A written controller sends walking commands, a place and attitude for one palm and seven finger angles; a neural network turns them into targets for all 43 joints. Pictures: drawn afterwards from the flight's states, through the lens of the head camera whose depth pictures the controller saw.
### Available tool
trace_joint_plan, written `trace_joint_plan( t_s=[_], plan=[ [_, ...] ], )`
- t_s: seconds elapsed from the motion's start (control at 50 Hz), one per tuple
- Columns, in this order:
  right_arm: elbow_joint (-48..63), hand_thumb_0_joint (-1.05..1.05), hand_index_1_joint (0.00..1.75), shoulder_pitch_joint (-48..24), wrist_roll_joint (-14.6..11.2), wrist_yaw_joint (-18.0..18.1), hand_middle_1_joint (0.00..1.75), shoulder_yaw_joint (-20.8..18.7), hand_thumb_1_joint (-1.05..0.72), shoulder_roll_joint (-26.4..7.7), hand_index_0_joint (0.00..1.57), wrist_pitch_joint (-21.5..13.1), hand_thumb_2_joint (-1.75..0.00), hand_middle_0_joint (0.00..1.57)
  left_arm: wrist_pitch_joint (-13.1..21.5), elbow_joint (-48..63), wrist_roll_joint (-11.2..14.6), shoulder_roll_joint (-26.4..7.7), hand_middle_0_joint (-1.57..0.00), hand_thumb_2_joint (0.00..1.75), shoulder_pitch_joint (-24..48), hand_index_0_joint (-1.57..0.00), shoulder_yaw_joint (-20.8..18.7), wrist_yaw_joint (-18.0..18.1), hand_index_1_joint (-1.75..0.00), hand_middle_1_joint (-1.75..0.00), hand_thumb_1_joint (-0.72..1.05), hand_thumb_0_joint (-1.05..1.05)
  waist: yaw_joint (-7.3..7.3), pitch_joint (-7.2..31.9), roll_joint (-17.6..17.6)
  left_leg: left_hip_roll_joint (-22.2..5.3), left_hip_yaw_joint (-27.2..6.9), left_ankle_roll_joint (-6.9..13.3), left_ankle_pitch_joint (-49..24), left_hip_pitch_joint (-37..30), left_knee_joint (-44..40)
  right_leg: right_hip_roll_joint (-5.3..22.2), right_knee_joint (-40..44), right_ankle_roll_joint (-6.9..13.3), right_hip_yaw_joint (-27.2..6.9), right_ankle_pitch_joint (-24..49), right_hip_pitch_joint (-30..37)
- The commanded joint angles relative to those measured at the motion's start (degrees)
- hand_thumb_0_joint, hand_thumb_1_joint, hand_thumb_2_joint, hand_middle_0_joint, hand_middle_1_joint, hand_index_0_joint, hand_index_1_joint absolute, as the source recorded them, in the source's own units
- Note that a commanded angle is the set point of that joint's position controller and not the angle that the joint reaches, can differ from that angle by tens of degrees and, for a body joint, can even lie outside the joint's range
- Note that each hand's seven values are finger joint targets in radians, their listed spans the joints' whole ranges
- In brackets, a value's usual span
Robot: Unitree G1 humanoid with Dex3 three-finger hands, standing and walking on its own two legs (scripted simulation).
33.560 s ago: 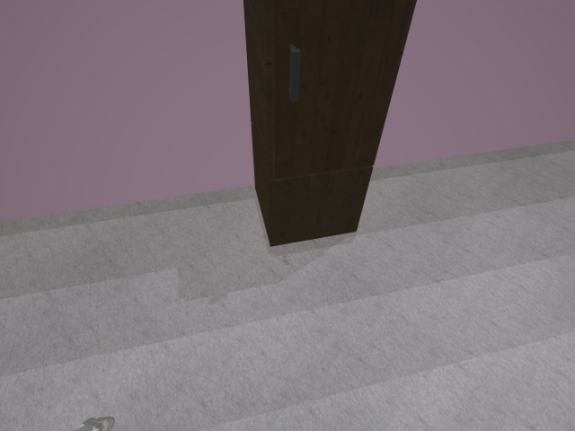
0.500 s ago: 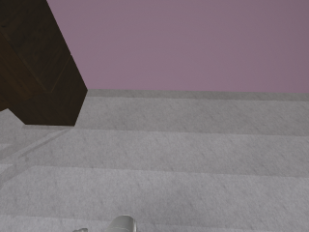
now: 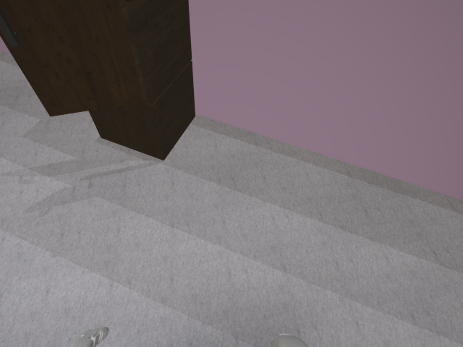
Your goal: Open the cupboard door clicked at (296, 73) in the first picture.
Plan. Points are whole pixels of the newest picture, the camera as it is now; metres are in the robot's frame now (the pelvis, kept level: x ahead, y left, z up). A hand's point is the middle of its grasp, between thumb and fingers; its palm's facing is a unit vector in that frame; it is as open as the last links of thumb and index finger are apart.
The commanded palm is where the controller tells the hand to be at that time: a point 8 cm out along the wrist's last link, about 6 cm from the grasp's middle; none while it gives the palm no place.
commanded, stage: turn to face it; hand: left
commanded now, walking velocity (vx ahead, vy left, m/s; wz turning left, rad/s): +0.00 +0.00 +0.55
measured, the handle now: (2, 18) +0.89 +0.72 +0.04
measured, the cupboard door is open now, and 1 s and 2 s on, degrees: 40 40 40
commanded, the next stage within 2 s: take the last steps up to it in 0.42 s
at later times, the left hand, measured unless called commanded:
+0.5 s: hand out of the picture +0.00 +0.15 -0.17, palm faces +0.30 -0.92 -0.24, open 7.3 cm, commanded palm none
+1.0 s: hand out of the picture +0.06 +0.19 -0.16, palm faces +0.41 -0.88 -0.25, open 7.4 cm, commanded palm none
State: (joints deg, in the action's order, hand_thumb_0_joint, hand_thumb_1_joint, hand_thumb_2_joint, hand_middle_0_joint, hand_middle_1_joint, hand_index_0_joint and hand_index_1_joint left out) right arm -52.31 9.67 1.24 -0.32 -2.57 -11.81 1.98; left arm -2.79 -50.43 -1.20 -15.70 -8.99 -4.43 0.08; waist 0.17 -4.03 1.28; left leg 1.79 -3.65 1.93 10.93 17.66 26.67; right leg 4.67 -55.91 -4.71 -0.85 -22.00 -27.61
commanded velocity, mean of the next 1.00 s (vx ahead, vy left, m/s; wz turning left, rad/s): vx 0.15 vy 0.08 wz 0.28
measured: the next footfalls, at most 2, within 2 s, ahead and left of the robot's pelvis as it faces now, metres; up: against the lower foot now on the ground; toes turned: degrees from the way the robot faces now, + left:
right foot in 0.16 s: +0.04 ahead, -0.15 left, +0.00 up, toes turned +4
left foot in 0.58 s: +0.03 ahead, +0.08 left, +0.00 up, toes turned +20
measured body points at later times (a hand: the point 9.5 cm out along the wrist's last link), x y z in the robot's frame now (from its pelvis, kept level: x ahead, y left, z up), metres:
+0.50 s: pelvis +0.01 -0.05 +0.00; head +0.05 -0.04 +0.44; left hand -0.01 +0.20 -0.15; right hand +0.17 -0.27 -0.15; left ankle -0.02 +0.08 -0.71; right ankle +0.00 -0.15 -0.74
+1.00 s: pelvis +0.07 -0.02 -0.01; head +0.09 -0.04 +0.43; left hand +0.03 +0.23 -0.14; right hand +0.15 -0.24 -0.18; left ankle -0.01 +0.07 -0.72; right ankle +0.12 -0.12 -0.74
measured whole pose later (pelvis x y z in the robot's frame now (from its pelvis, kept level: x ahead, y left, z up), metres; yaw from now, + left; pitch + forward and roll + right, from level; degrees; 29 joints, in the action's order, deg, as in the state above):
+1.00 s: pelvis +0.07 -0.02 -0.01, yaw +22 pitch +0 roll +1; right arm -60.1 18.4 1.1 -0.4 -2.6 -11.4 1.4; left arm 2.0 -54.6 -1.7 -10.6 -12.7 -3.1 -1.0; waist 0.7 -1.8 -2.0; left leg 2.3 -0.5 1.5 26.1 16.5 43.8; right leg 3.8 -34.8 0.5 5.9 -17.6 -17.0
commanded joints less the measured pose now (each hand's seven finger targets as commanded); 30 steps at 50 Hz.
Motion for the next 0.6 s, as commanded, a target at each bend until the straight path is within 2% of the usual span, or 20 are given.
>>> trace_joint_plan(
  t_s=[0.0,0.02,0.06,0.08,0.1,0.12,0.14,0.16,0.18,0.2,0.24,0.28,0.34,0.44,0.46,0.5,0.52,0.54,0.56,0.58],
  plan=[
    [3.24,0.0,0.3,1.78,0.33,0.66,0.3,-4.1,-0.9,-13.33,0.2,-0.77,-0.9,0.2,1.4,5.04,0.21,-2.75,-0.2,0.9,1.59,-0.2,-0.2,0.5,-0.3,-0.3,0.9,0.0,-1.96,7.26,-11.35,-12.57,-15.5,6.96,-9.19,-7.16,-6.85,-2.48,9.82,0.13,1.79,-2.16,2.35],
    [3.19,0.0,0.3,1.94,0.28,0.66,0.3,-4.21,-0.9,-13.07,0.2,-0.68,-0.9,0.2,1.56,5.18,0.31,-2.88,-0.2,0.9,1.57,-0.2,-0.12,0.59,-0.3,-0.3,0.9,0.0,-2.01,7.41,-12.36,-12.36,-16.62,6.85,-11.68,-6.27,-6.11,-3.24,12.04,0.34,1.87,-2.29,4.6],
    [3.63,0.0,0.3,0.74,0.16,0.75,0.3,-4.32,-0.9,-12.96,0.2,-0.49,-0.9,0.2,1.85,4.48,0.65,-2.84,-0.2,0.9,-1.43,-0.2,-0.18,0.8,-0.3,-0.3,0.9,0.0,-0.58,8.87,-12.41,-11.42,-17.36,6.22,-15.02,-4.25,-3.69,-4.52,19.2,0.96,2.07,0.42,10.85],
    [3.74,0.0,0.3,-0.03,-0.1,0.75,0.3,-4.34,-0.9,-12.4,0.2,-0.4,-0.9,0.2,2.19,3.88,0.76,-3.2,-0.2,0.9,-3.36,-0.2,-0.38,0.96,-0.3,-0.3,0.9,0.0,0.46,9.66,-11.64,-9.96,-16.77,4.83,-14.85,-2.15,-1.72,-4.66,25.86,1.25,2.3,4.71,16.02],
    [4.06,0.0,0.3,-0.62,-0.55,0.65,0.3,-4.14,-0.9,-10.98,0.2,-0.44,-0.9,0.2,2.78,3.29,0.72,-4.79,-0.2,0.9,-6.0,-0.2,-0.82,1.25,-0.3,-0.3,0.9,0.0,1.97,10.79,-7.68,-7.61,-15.29,2.43,-11.05,2.45,1.79,-2.23,34.14,1.79,0.25,10.07,23.86],
    [4.77,0.0,0.3,-0.09,-1.19,0.27,0.3,-3.71,-0.9,-7.61,0.2,-0.59,-0.9,0.2,3.41,2.86,-0.09,-9.5,-0.2,0.9,-7.99,-0.2,-1.8,1.75,-0.3,-0.3,0.9,0.0,2.81,12.18,5.83,-1.71,-8.11,-1.42,3.51,13.07,11.37,9.88,39.47,5.16,-11.25,12.14,33.37],
    [5.88,0.0,0.3,-1.07,-0.88,0.23,0.3,-3.39,-0.9,-6.48,0.2,-0.7,-0.9,0.2,3.37,2.96,-0.57,-12.27,-0.2,0.9,-7.5,-0.2,-2.07,1.93,-0.3,-0.3,0.9,0.0,3.09,9.42,15.04,3.61,0.84,-4.51,23.81,18.42,25.94,23.19,39.77,12.21,-21.36,22.99,29.94],
    [5.06,0.0,0.3,-0.61,-0.32,-0.01,0.3,-3.63,-0.9,-8.3,0.2,-0.35,-0.9,0.2,3.35,3.27,-0.2,-10.56,-0.2,0.9,-6.2,-0.2,-1.23,2.06,-0.3,-0.3,0.9,0.0,2.06,7.72,10.15,0.38,-1.43,-3.92,23.51,16.82,36.07,22.99,38.09,14.57,-17.03,26.65,23.55],
    [3.2,0.0,0.3,0.45,-0.05,-0.13,0.3,-3.75,-0.9,-8.0,0.2,0.22,-0.9,0.2,3.85,3.5,0.01,-6.23,-0.2,0.9,-2.63,-0.2,-0.44,2.23,-0.3,-0.3,0.9,0.0,-0.41,5.02,10.21,-1.24,-2.22,-4.44,19.13,17.99,40.53,18.03,37.21,13.52,-11.92,32.55,22.53],
    [2.02,0.0,0.3,1.03,-0.18,-0.22,0.3,-3.69,-0.9,-7.57,0.2,0.8,-0.9,0.2,3.77,3.62,0.34,-5.47,-0.2,0.9,-1.12,-0.2,-0.02,2.09,-0.3,-0.3,0.9,0.0,-1.34,4.77,10.73,-1.77,-0.5,-5.29,16.15,17.84,42.98,14.89,35.57,12.44,-7.78,37.38,22.8],
    [1.69,0.0,0.3,0.62,-0.37,-0.69,0.3,-3.12,-0.9,-6.51,0.2,1.2,-0.9,0.2,3.68,3.82,0.43,-4.37,-0.2,0.9,-0.99,-0.2,0.27,2.08,-0.3,-0.3,0.9,0.0,-1.37,4.05,11.15,-2.61,1.78,-5.88,12.82,17.16,42.07,12.3,34.69,10.81,-0.58,41.31,23.64],
    [1.77,0.0,0.3,-1.53,-0.45,-0.87,0.3,-2.66,-0.9,-5.59,0.2,1.36,-0.9,0.2,3.83,3.03,0.3,-4.49,-0.2,0.9,-3.74,-0.2,0.14,2.06,-0.3,-0.3,0.9,0.0,-0.15,3.82,9.94,-2.71,3.41,-6.14,12.15,15.92,37.89,12.03,34.79,10.6,0.72,41.86,24.47],
    [1.76,0.0,0.3,-4.27,-0.54,-0.88,0.3,-2.04,-0.9,-4.17,0.2,1.25,-0.9,0.2,3.98,1.37,0.01,-5.63,-0.2,0.9,-7.44,-0.2,-0.27,2.05,-0.3,-0.3,0.9,0.0,1.47,3.68,6.8,-2.62,5.39,-6.05,13.47,13.62,29.6,13.33,33.94,11.34,1.32,44.2,26.74],
    [1.84,0.0,0.3,-5.98,-0.78,-0.62,0.3,-1.16,-0.9,-3.4,0.2,0.37,-0.9,0.2,3.83,-0.86,-0.55,-6.98,-0.2,0.9,-9.84,-0.2,-0.85,1.83,-0.3,-0.3,0.9,0.0,2.58,4.35,10.33,-1.5,8.02,-4.65,14.98,7.09,16.47,14.24,31.02,12.07,1.39,48.24,27.23],
    [1.52,0.0,0.3,-5.33,-0.82,-0.49,0.3,-1.04,-0.9,-3.51,0.2,0.2,-0.9,0.2,3.8,-1.18,-0.54,-7.03,-0.2,0.9,-9.57,-0.2,-0.88,1.8,-0.3,-0.3,0.9,0.0,1.96,4.63,10.74,-1.35,8.21,-4.33,13.65,4.96,13.41,14.14,30.16,11.71,1.65,47.8,26.33],
    [0.2,0.0,0.3,-1.79,-0.61,-0.15,0.3,-1.01,-0.9,-4.12,0.2,-0.3,-0.9,0.2,3.66,-1.55,0.02,-6.77,-0.2,0.9,-7.75,-0.2,-0.79,1.67,-0.3,-0.3,0.9,0.0,-0.42,5.22,8.83,-0.68,8.56,-3.55,4.84,-3.76,3.96,12.2,26.71,9.29,3.66,42.27,21.58],
    [-0.52,0.0,0.3,0.68,-0.42,-0.14,0.3,-1.29,-0.9,-5.62,0.2,-0.8,-0.9,0.2,3.65,-1.59,0.37,-6.08,-0.2,0.9,-7.09,-0.2,-0.61,1.35,-0.3,-0.3,0.9,0.0,-1.93,6.27,5.89,-1.82,7.92,-2.53,-1.52,-10.73,-1.81,11.19,22.44,6.95,5.03,36.86,17.29],
    [-0.87,0.0,0.3,3.96,0.26,0.17,0.3,-2.25,-0.9,-10.27,0.2,-1.5,-0.9,0.2,3.41,-0.49,0.84,-3.82,-0.2,0.9,-7.2,-0.2,-0.37,1.08,-0.3,-0.3,0.9,0.0,-3.47,9.56,-6.4,-11.12,-3.21,1.68,-9.84,-19.06,-4.34,6.64,13.47,3.84,8.78,20.42,8.5],
    [-1.49,0.0,0.3,8.11,0.56,0.53,0.3,-3.4,-0.9,-15.17,0.2,-1.34,-0.9,0.2,3.21,1.3,0.91,-0.99,-0.2,0.9,-5.05,-0.2,0.7,0.67,-0.3,-0.3,0.9,0.0,-5.3,10.25,-19.01,-23.12,-18.48,10.09,-19.64,-22.28,-7.02,0.34,0.91,1.65,9.95,-14.3,-2.21],
    [-2.16,0.0,0.3,9.27,0.52,0.83,0.3,-3.38,-0.9,-15.66,0.2,-0.82,-0.9,0.2,2.57,2.44,0.14,-2.18,-0.2,0.9,-1.78,-0.2,0.43,0.77,-0.3,-0.3,0.9,0.0,-5.79,8.87,-14.07,-24.99,-18.64,13.76,-10.75,-19.53,-8.17,0.33,-5.93,2.74,4.61,-17.37,-5.26]
  ],
)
